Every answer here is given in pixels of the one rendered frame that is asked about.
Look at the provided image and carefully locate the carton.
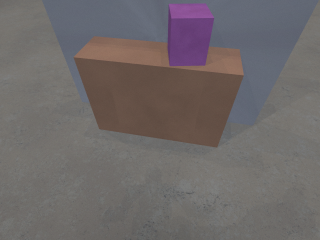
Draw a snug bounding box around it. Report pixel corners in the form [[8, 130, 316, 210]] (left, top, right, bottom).
[[167, 3, 214, 66]]

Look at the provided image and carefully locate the pedestal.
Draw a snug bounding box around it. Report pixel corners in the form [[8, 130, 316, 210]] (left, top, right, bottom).
[[73, 36, 244, 148]]

